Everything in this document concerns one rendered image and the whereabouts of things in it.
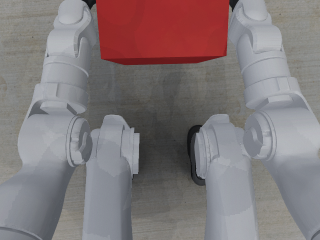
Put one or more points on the robot left hand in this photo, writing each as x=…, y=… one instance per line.
x=90, y=3

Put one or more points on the robot left forearm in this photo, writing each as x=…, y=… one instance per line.
x=66, y=66

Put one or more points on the carton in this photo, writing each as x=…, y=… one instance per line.
x=154, y=32

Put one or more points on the right robot upper arm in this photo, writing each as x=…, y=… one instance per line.
x=287, y=142

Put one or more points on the left robot upper arm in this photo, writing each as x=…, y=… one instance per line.
x=51, y=146

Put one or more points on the robot right forearm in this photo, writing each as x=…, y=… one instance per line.
x=262, y=59

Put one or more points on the right robot foot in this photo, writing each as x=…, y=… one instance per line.
x=191, y=137

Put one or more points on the robot right hand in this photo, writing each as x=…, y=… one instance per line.
x=233, y=3

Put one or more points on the robot left shin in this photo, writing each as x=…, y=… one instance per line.
x=108, y=119

